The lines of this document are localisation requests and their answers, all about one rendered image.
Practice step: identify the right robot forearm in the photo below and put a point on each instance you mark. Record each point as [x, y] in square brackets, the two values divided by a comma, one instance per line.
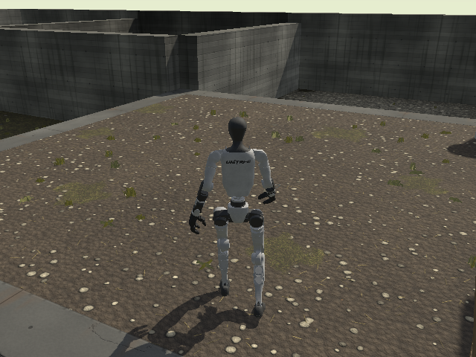
[271, 191]

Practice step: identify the left robot forearm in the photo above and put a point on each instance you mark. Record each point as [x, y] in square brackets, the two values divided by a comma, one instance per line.
[200, 201]

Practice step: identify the robot right thigh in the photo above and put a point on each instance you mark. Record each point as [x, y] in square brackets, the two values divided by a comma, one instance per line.
[256, 221]

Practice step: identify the right robot upper arm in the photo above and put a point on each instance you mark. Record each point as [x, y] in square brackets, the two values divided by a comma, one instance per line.
[262, 158]

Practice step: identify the robot thigh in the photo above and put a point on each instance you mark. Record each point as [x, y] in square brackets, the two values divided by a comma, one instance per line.
[220, 218]
[256, 221]

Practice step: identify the left robot upper arm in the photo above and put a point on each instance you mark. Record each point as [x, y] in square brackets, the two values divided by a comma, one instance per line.
[210, 169]

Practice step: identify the robot right hand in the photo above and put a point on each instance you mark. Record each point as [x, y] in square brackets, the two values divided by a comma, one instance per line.
[263, 195]

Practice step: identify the robot left thigh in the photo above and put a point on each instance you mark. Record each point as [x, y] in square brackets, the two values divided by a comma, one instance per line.
[220, 218]

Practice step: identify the robot left hand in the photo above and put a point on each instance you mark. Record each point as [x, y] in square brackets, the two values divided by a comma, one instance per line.
[193, 224]

